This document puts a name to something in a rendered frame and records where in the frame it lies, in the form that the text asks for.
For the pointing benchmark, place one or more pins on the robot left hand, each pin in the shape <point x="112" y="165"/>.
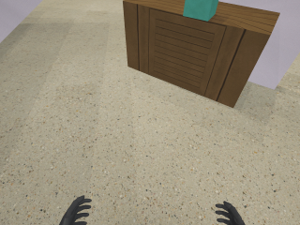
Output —
<point x="71" y="215"/>

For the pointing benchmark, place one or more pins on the pedestal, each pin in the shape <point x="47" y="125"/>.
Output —
<point x="213" y="59"/>

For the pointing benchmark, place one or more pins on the carton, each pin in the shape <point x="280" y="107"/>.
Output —
<point x="200" y="9"/>

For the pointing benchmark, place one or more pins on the robot right hand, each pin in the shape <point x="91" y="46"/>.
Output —
<point x="233" y="216"/>

